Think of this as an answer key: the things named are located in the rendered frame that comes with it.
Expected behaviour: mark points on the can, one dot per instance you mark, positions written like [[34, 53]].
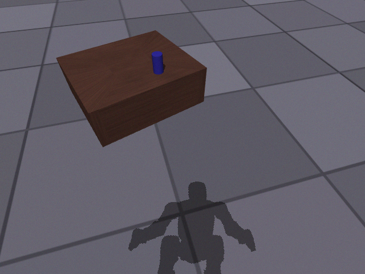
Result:
[[157, 61]]

